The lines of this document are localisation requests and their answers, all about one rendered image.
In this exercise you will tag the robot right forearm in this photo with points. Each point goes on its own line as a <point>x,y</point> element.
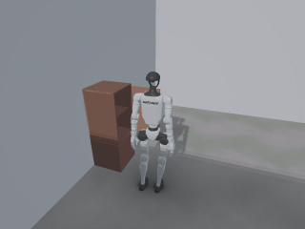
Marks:
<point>169,131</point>

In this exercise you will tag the right robot hand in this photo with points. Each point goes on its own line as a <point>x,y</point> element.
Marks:
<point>170,146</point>

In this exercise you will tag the robot left upper arm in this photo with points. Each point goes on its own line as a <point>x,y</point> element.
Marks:
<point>136,106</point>

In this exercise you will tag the robot right upper arm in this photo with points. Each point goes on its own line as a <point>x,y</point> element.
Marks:
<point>168,108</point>

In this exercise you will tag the left robot hand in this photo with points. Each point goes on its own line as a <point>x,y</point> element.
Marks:
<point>134,141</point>

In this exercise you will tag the robot left thigh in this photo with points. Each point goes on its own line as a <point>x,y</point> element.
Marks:
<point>144,144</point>

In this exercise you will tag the cupboard door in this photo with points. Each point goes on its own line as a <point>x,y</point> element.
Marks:
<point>141,125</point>

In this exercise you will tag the robot thigh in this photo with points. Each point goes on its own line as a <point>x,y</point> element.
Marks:
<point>144,144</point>
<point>163,149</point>

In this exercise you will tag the robot right thigh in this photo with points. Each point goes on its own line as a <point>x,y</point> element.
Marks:
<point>163,149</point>

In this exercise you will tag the robot left forearm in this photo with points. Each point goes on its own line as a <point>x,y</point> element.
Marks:
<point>134,127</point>

